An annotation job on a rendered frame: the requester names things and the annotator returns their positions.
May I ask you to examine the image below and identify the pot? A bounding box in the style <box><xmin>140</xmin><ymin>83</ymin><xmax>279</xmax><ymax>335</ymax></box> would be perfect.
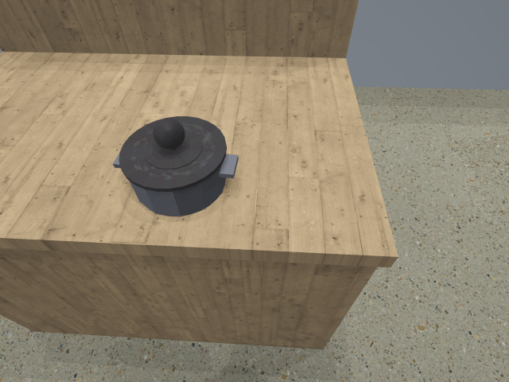
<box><xmin>113</xmin><ymin>154</ymin><xmax>239</xmax><ymax>216</ymax></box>

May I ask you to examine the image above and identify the table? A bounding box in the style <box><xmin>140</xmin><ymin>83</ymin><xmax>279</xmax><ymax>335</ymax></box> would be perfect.
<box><xmin>0</xmin><ymin>0</ymin><xmax>398</xmax><ymax>349</ymax></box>

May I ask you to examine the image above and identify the knob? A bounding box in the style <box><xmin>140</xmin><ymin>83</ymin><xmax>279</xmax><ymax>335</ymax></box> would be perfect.
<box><xmin>153</xmin><ymin>118</ymin><xmax>185</xmax><ymax>149</ymax></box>

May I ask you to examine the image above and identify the lid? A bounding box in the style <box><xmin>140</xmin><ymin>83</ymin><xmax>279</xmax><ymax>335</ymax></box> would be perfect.
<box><xmin>119</xmin><ymin>116</ymin><xmax>227</xmax><ymax>192</ymax></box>

